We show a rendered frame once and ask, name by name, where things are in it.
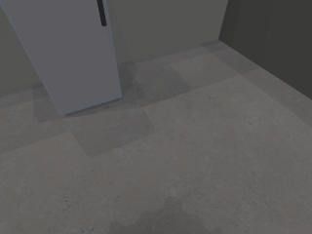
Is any fridge door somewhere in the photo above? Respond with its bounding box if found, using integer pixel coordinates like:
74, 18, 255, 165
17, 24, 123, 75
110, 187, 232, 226
1, 0, 121, 111

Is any handle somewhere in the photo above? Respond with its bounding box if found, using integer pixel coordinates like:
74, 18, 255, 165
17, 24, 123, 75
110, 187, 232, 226
97, 0, 107, 26

